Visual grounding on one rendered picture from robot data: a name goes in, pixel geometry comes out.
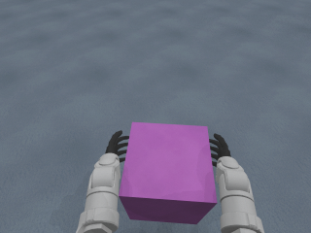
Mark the carton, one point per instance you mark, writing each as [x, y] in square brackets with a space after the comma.
[168, 173]

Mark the robot right forearm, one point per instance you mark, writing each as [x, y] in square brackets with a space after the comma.
[239, 213]

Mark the robot left hand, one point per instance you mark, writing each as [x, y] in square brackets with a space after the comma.
[114, 145]

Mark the robot left forearm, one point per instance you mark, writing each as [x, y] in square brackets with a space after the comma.
[101, 208]

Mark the robot right hand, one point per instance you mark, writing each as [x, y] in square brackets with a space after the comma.
[221, 150]

